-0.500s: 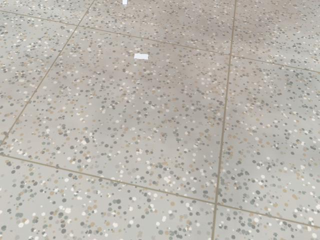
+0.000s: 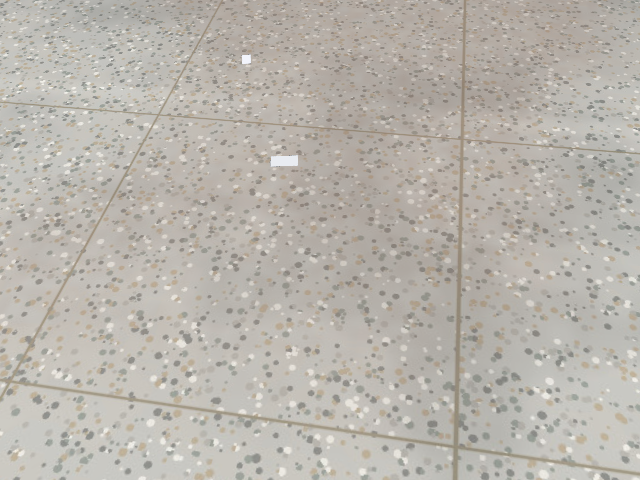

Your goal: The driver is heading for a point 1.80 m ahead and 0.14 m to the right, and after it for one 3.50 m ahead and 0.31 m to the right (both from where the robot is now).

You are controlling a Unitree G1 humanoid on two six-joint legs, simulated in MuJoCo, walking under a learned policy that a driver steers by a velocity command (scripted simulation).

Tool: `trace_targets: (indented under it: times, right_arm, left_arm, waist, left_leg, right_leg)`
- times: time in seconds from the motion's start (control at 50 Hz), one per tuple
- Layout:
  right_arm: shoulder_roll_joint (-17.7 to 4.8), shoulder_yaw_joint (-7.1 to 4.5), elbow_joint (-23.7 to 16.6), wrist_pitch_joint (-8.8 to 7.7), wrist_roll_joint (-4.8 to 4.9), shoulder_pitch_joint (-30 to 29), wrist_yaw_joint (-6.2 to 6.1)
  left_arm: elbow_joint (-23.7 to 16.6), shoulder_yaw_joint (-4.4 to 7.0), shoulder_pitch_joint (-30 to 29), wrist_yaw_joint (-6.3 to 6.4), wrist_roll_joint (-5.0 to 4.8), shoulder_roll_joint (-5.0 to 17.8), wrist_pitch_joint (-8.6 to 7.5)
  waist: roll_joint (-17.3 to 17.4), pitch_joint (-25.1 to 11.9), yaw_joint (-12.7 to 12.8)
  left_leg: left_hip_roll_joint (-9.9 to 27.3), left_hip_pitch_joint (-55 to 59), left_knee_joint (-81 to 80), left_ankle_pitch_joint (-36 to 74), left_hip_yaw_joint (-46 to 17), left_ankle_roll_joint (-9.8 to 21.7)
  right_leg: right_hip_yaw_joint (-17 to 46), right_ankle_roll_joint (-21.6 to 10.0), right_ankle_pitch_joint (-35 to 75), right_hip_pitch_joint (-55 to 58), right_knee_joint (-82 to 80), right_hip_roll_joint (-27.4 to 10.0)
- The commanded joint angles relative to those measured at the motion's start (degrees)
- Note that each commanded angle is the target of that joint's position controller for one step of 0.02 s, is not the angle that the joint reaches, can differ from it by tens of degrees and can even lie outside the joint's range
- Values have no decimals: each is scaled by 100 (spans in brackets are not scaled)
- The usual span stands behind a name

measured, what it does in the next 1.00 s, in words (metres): walks ahead: left foot, then right foot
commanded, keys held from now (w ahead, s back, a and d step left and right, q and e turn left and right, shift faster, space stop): w+e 0.38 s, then w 0.14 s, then w+q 0.48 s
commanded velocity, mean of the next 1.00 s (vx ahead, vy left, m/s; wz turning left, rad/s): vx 0.45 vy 0.00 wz -0.15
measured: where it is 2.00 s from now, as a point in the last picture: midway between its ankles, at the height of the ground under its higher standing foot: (374, 272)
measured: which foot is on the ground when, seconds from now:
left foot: up 0.00-0.16, down 0.18-0.64, up 0.66-1.00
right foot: down 0.00-0.18, up 0.20-0.60, down 0.62-1.00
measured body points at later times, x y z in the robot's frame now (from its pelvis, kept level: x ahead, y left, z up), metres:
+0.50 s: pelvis +0.19 +0.01 -0.01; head +0.22 +0.01 +0.44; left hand +0.44 +0.19 -0.11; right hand +0.09 -0.24 -0.13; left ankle +0.09 +0.13 -0.75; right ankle +0.27 -0.14 -0.69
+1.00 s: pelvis +0.45 -0.10 -0.01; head +0.47 -0.10 +0.44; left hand +0.47 +0.16 -0.14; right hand +0.53 -0.36 -0.14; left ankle +0.62 +0.02 -0.69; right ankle +0.34 -0.14 -0.75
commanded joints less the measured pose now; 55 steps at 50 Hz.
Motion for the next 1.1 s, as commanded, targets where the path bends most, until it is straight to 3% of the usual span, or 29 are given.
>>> trace_targets:
  times: [0.02,0.1,0.14,0.16,0.18,0.2,0.22,0.24,0.26,0.3,0.38,0.44,0.52,0.56,0.58,0.6,0.62,0.64,0.66,0.68,0.7,0.72,0.74,0.76,0.84,0.92,1.02,1.06,1.1]
  right_arm:
    - [-404,-92,-490,-203,-7,-539,112]
    - [-382,-56,-638,-216,79,-675,88]
    - [-390,-78,-458,-260,120,-9,-9]
    - [-565,-141,-324,-307,92,450,-93]
    - [-1031,-255,-234,-357,18,1105,-188]
    - [-1812,-421,-224,-324,-66,1516,-234]
    - [-1667,-433,-190,-281,-104,1205,-239]
    - [-1115,-303,-319,-304,-54,836,-202]
    - [-789,-219,-373,-350,-22,616,-170]
    - [-604,-153,-325,-439,-16,724,-175]
    - [-515,-153,-73,-530,35,1288,-82]
    - [-406,-111,74,-538,24,1422,-40]
    - [-569,-124,342,-529,60,1628,-41]
    - [-660,-122,571,-483,112,1811,-55]
    - [-746,-132,644,-453,123,1824,-62]
    - [-799,-134,689,-418,155,1800,-68]
    - [-744,-103,639,-416,198,1738,-60]
    - [-162,35,331,-425,253,1870,2]
    - [-277,-58,398,-371,302,2259,-53]
    - [-648,-187,347,-330,203,1726,-77]
    - [-433,-144,293,-355,201,1487,-40]
    - [-269,-132,385,-323,183,1481,-25]
    - [-212,-143,457,-238,84,1556,7]
    - [-90,-130,559,-147,21,1717,59]
    - [27,-192,366,-8,22,1188,184]
    - [114,-156,43,-30,23,305,263]
    - [193,-40,-362,-57,-14,-722,364]
    - [109,-61,-429,-55,-26,-742,355]
    - [-29,-119,-368,-35,-40,-386,302]
  left_arm:
    - [-299,290,-63,22,-22,1018,-129]
    - [-358,419,-10,-22,-5,1174,-138]
    - [-514,449,-391,-42,-17,1181,-132]
    - [-560,429,-437,-32,-24,1045,-161]
    - [-690,335,-509,-37,-55,707,-236]
    - [-1051,187,-701,-73,-124,234,-298]
    - [-1001,230,-570,-74,16,629,-260]
    - [-885,275,-617,-128,66,808,-251]
    - [-791,266,-536,-203,64,735,-255]
    - [-783,246,-598,-322,130,653,-203]
    - [-1079,167,-1167,-434,102,506,-108]
    - [-1326,48,-1741,-481,133,338,-136]
    - [-1545,-101,-2326,-500,142,233,-177]
    - [-1496,-98,-2151,-403,167,307,-211]
    - [-1358,-60,-1730,-332,179,408,-244]
    - [-1074,0,-893,-257,197,543,-305]
    - [-776,102,29,-163,281,812,-373]
    - [-680,245,749,-53,393,1412,-397]
    - [-720,294,726,-35,204,1572,-340]
    - [-718,255,234,-26,27,1276,-315]
    - [-724,132,-238,-31,17,848,-362]
    - [-703,55,-465,-48,30,536,-428]
    - [-657,15,-539,-26,17,396,-487]
    - [-613,-6,-557,-13,23,315,-537]
    - [-420,41,-247,-5,-23,409,-733]
    - [-263,3,36,37,-10,298,-726]
    - [-34,20,512,134,-11,522,-672]
    - [28,34,574,183,10,639,-612]
    - [39,75,519,240,36,828,-534]
  waist:
    - [-788,213,29]
    - [-906,116,88]
    - [-770,47,-338]
    - [-502,-48,-554]
    - [247,-343,-852]
    - [1643,-646,-946]
    - [1133,-169,-581]
    - [425,320,-414]
    - [239,492,-290]
    - [487,364,-306]
    - [458,238,-386]
    - [442,423,-439]
    - [525,546,-495]
    - [572,404,-319]
    - [588,131,-92]
    - [507,-336,301]
    - [410,-876,694]
    - [-684,-1772,734]
    - [-1035,-2414,553]
    - [-422,-1491,433]
    - [-470,-581,198]
    - [-371,-147,10]
    - [-508,36,-143]
    - [-538,90,-253]
    - [-506,283,-341]
    - [-499,497,-227]
    - [-427,615,48]
    - [-458,500,-21]
    - [-643,181,-232]
  left_leg:
    - [169,-942,-179,231,20,-243]
    - [80,-195,-1265,320,99,-309]
    - [-10,1195,-2254,989,164,-260]
    - [94,2148,-2473,1085,36,-228]
    - [1095,3069,-2919,83,-985,-58]
    - [2632,3359,-3975,-2227,-3541,433]
    - [2872,2626,-4087,-2608,-4016,774]
    - [2569,2178,-3977,-2162,-3345,761]
    - [2203,1951,-3981,-1222,-2515,633]
    - [1781,2010,-3959,399,-1396,498]
    - [1727,2356,-3725,2750,-417,522]
    - [1603,2104,-3792,3327,30,580]
    - [1648,1911,-3872,3955,394,580]
    - [1739,2179,-3362,5649,373,602]
    - [1732,2327,-2746,6619,372,572]
    - [1628,2193,-1787,6868,430,493]
    - [1453,1303,-589,5780,473,410]
    - [888,-343,1461,2087,638,256]
    - [126,-1202,2903,-578,41,215]
    - [490,-1505,2964,-29,-387,261]
    - [706,-1528,2636,362,-273,272]
    - [868,-1308,2250,600,-237,257]
    - [941,-1055,2030,705,-221,210]
    - [946,-852,1984,802,-190,170]
    - [975,-1432,1769,1414,-95,113]
    - [945,-1878,794,2284,122,51]
    - [714,-1604,-742,2529,742,234]
    - [482,-1350,-1008,2113,924,422]
    - [107,-801,-1049,1444,1116,673]
  right_leg:
    - [1753,-1021,-971,353,-1301,-1130]
    - [1801,-942,-960,-78,-1004,-1013]
    - [1722,-676,-974,-921,-607,-770]
    - [1585,-472,-1178,-1587,-113,-511]
    - [1063,-222,-1678,-2368,1026,-93]
    - [86,-54,-2177,-3290,2631,633]
    - [69,-95,-1745,-3438,3559,24]
    - [91,-141,-1203,-3447,3816,-227]
    - [28,-83,-750,-3309,3775,-376]
    - [-212,54,-220,-3212,3960,-474]
    - [-394,172,223,-3654,4094,-494]
    - [-553,221,589,-3471,3082,-407]
    - [-1182,6,743,-2409,1479,-289]
    - [-1360,-251,501,-1759,1112,-102]
    - [-1401,-377,355,-1233,966,57]
    - [-1381,-518,548,-207,592,172]
    - [-971,-667,711,1292,494,-247]
    - [1142,-1023,214,3009,402,-2153]
    - [3163,-1443,468,3184,-278,-3116]
    - [2238,-1272,297,2317,-429,-2728]
    - [1420,-1091,420,1381,-729,-2439]
    - [825,-820,644,750,-1001,-2130]
    - [400,-656,845,322,-1159,-1911]
    - [65,-580,992,83,-1293,-1784]
    - [-707,-508,1752,143,-1552,-1673]
    - [-1367,-422,2297,328,-1535,-1493]
    - [-1797,-307,3278,988,-1346,-1671]
    - [-1963,-233,4507,1425,-911,-1759]
    - [-2098,-187,6103,1730,-56,-1821]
